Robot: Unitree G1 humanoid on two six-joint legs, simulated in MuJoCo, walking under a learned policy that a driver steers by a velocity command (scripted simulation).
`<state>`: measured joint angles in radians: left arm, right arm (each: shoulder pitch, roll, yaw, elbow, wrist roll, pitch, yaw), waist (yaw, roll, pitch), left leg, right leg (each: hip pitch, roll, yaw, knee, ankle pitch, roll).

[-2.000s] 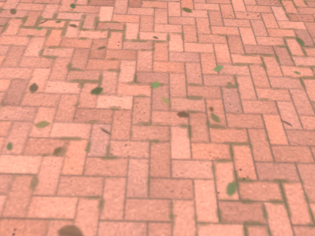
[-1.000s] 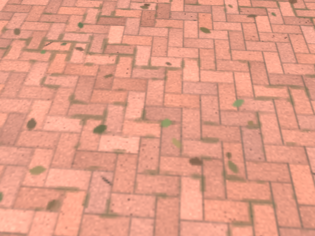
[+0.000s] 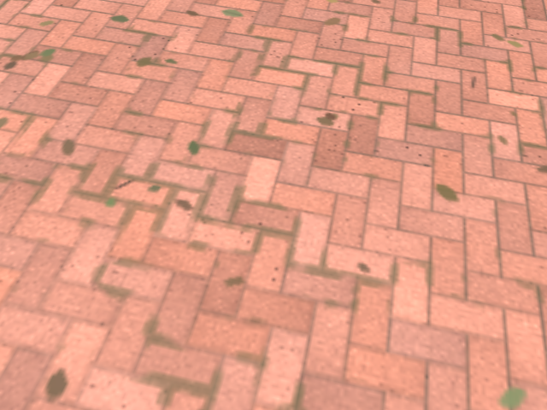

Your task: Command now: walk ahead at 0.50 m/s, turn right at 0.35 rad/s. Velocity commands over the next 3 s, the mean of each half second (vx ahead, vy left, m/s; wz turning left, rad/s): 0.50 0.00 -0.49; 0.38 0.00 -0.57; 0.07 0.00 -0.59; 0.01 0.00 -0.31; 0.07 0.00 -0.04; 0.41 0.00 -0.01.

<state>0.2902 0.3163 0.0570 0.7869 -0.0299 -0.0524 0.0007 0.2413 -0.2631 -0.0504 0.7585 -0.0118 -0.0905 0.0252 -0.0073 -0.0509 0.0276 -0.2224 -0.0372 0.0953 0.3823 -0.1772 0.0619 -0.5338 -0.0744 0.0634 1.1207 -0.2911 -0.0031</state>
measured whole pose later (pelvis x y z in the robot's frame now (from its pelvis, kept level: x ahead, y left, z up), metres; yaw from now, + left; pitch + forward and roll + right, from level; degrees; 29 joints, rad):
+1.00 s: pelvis +0.52 -0.08 -0.01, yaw -34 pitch +1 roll +1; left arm 0.26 0.33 0.08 0.66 -0.02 0.04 0.03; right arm 0.11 -0.25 -0.04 0.70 -0.02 -0.05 0.00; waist 0.02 -0.04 0.07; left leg -0.36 0.01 0.06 0.48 -0.14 0.02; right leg -0.51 0.00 0.06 1.19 -0.49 0.07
